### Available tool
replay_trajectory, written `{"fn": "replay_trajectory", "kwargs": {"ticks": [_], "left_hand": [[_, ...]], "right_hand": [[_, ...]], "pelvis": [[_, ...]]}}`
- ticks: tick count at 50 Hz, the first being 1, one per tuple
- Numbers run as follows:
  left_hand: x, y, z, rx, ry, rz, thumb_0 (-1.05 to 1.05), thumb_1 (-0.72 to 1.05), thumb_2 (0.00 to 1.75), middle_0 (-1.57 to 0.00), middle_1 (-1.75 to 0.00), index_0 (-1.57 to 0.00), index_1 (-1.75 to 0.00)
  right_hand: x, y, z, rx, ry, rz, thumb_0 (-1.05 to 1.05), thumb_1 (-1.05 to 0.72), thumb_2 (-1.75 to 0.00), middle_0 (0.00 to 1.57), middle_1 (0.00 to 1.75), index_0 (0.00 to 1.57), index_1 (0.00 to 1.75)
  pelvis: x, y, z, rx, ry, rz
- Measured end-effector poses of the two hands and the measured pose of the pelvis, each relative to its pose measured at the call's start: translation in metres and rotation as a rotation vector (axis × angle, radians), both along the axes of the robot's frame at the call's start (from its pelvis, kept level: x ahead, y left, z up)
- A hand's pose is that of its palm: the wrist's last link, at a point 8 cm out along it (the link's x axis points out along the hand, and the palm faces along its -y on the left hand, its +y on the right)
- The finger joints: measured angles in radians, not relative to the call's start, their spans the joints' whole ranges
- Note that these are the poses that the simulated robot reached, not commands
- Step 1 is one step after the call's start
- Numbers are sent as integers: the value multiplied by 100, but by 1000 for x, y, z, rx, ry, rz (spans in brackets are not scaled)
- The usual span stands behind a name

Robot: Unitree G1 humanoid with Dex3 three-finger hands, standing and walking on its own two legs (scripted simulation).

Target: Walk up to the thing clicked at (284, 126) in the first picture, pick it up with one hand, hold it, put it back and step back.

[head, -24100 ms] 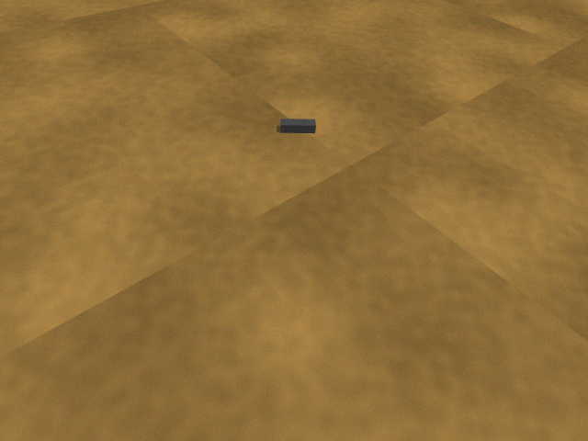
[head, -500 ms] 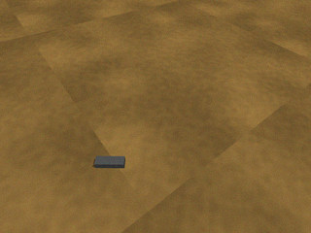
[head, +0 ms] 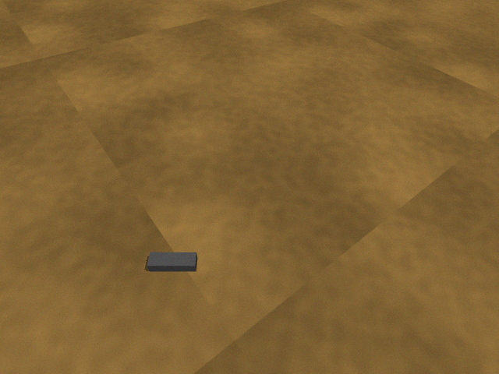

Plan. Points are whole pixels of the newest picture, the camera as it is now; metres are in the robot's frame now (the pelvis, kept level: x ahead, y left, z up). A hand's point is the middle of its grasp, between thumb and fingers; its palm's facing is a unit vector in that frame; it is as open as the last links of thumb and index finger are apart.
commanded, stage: stand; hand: left
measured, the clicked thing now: (173, 261) +0.70 +0.29 -0.76
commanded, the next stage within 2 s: walk up in 0.04 s
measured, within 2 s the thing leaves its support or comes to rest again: neither
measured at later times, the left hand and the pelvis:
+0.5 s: hand out of the picture +0.12 +0.34 -0.18, palm faces -0.01 -0.95 -0.33, open 7.4 cm; pelvis +0.10 +0.06 -0.01, yaw +1 degrees
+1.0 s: hand (123, 267) +0.37 +0.25 -0.14, palm faces -0.06 -0.93 -0.36, open 7.4 cm; pelvis +0.26 +0.00 -0.01, yaw -3 degrees
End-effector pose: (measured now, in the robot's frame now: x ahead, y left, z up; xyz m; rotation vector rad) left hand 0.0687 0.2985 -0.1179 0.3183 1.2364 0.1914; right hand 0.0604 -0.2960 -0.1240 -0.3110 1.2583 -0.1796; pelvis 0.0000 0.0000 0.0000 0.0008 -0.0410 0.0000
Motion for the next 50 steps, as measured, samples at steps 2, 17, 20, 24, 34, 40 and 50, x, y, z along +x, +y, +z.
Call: {"fn": "replay_trajectory", "kwargs": {"ticks": [2, 17, 20, 24, 34, 40, 50], "left_hand": [[2, 0, 0, 0, -2, -1, 0, 90, 90, -21, -30, -20, -30], [-18, 73, -15, 10, 54, 85, 0, 90, 90, -21, -30, -21, -30], [0, 88, -27, 15, 82, 66, 1, 90, 90, -21, -30, -20, -30], [38, 89, -23, -10, 50, 39, 1, 90, 90, -20, -30, -20, -30], [136, 75, -4, -8, 22, -47, 0, 90, 90, -21, -30, -20, -30], [219, 44, -3, 38, -42, -92, 0, 90, 90, -21, -30, -20, -30], [290, -4, 19, 18, -160, -94, 0, 90, 90, -21, -30, -21, -30]], "right_hand": [[2, 0, 0, 0, -3, 2, 0, -90, -89, 21, 30, 20, 30], [55, 8, 20, -101, -56, 48, 1, -90, -89, 21, 30, 20, 30], [59, 20, 20, -124, -89, 19, 0, -90, -89, 21, 30, 20, 30], [59, 34, 26, -107, -63, -14, 0, -90, -89, 21, 30, 20, 30], [102, 32, 19, -61, -56, -44, 1, -90, -89, 21, 30, 21, 30], [150, 4, -12, -34, -41, -51, 1, -90, -89, 21, 30, 21, 30], [247, -14, -3, -5, -103, -1, 1, -90, -89, 21, 30, 20, 30]], "pelvis": [[1, 0, 0, 0, 1, 0], [51, 46, -16, -33, -17, 31], [67, 56, -23, -4, -26, 15], [90, 61, -14, -4, -30, 17], [157, 52, -10, 21, -21, -22], [205, 25, -27, 21, -6, -43], [263, 0, -12, 31, -1, -49]]}}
